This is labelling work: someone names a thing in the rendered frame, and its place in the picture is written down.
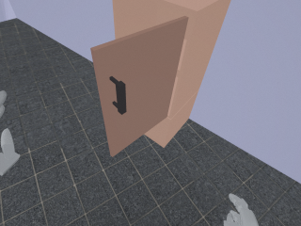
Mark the handle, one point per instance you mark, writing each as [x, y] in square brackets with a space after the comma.
[121, 95]

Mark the cupboard door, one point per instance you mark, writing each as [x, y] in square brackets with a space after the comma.
[146, 62]

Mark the right robot hand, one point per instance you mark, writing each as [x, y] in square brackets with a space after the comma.
[245, 217]

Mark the left robot hand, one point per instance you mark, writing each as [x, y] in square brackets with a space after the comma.
[8, 157]

